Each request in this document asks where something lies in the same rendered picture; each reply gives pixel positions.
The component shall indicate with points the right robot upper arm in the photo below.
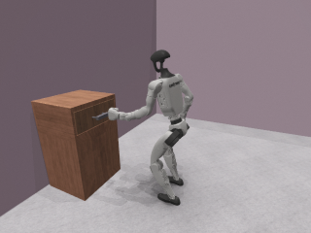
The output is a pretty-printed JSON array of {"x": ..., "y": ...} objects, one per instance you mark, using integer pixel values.
[{"x": 184, "y": 88}]

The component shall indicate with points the left robot hand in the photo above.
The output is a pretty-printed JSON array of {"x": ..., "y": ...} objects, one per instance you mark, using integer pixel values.
[{"x": 113, "y": 113}]

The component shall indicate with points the cabinet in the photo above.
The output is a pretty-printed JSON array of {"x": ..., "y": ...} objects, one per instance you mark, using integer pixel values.
[{"x": 76, "y": 164}]

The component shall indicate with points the robot right forearm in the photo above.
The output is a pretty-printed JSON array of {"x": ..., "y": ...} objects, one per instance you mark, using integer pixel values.
[{"x": 186, "y": 107}]

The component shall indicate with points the humanoid robot torso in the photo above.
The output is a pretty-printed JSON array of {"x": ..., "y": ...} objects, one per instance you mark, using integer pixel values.
[{"x": 171, "y": 103}]

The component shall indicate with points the robot right shin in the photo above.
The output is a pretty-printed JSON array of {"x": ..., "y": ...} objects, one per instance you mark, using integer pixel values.
[{"x": 171, "y": 163}]

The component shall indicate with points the left robot upper arm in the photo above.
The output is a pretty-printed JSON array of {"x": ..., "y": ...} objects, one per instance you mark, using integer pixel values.
[{"x": 154, "y": 88}]

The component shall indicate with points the drawer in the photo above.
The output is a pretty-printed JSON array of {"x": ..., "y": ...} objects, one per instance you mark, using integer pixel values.
[{"x": 84, "y": 118}]

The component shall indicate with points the robot left forearm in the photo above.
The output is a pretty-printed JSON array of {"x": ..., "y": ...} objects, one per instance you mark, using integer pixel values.
[{"x": 133, "y": 115}]

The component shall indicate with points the handle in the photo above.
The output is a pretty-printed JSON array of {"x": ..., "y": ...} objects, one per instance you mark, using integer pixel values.
[{"x": 101, "y": 116}]

